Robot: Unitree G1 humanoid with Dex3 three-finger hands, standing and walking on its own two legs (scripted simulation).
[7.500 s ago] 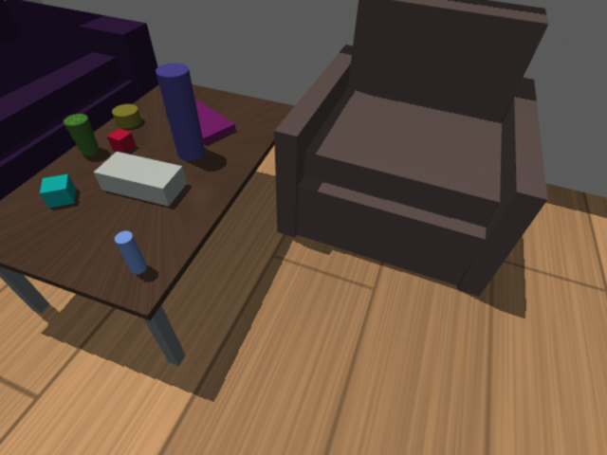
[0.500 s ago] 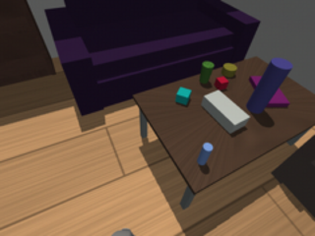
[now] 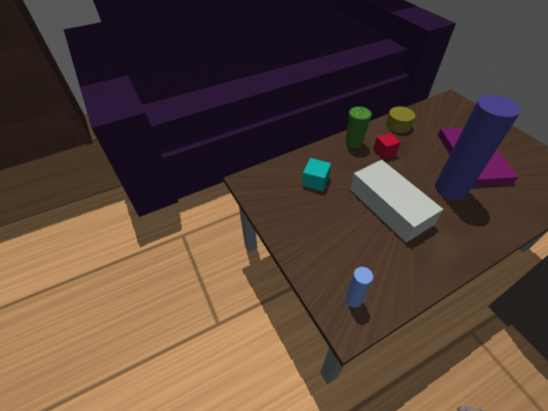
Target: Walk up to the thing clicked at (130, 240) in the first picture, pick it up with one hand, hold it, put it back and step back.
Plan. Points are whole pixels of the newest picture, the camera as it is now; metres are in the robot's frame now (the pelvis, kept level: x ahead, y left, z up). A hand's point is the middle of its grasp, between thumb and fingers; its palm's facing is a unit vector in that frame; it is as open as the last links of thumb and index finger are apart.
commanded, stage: walk up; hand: right
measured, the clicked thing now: (358, 288) +0.44 -0.18 -0.28
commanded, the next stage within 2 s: stand in 1.10 s
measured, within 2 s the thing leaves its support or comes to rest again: neither
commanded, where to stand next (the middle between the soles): +0.06 +0.03 m, yaw +1 degrees
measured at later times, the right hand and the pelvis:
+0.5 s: hand out of the picture +0.11 -0.24 -0.13, palm faces -0.02 +0.94 -0.33, open 7.3 cm; pelvis +0.01 +0.01 +0.02, yaw +1 degrees
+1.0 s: hand out of the picture +0.09 -0.24 -0.13, palm faces -0.05 +0.95 -0.32, open 7.3 cm; pelvis +0.01 +0.01 +0.02, yaw +2 degrees
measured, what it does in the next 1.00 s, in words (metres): stands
